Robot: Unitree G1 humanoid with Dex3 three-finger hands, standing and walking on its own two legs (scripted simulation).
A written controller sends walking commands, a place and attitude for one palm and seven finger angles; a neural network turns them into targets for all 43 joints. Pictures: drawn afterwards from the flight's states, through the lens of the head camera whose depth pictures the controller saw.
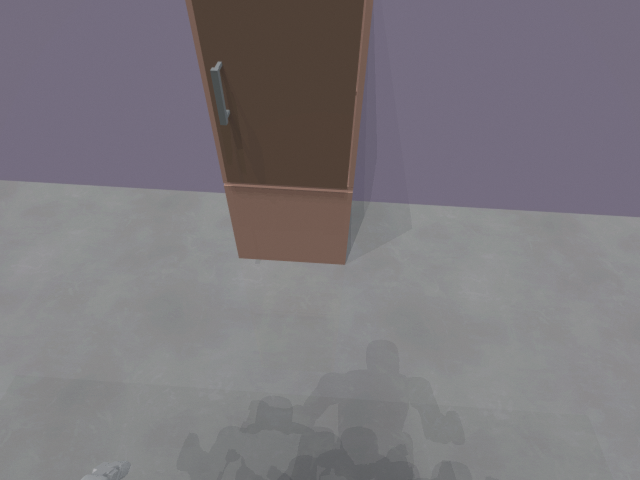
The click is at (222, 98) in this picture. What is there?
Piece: cupboard door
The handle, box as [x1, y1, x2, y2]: [210, 62, 229, 124]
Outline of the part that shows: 217,62 216,65 211,68 210,72 220,124 226,124 229,110 225,109 219,75 221,62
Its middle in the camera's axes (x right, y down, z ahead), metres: -0.27 -0.38 +1.03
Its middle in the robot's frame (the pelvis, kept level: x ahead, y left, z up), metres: +1.02 +0.32 -0.02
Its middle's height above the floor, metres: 0.75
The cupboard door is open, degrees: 0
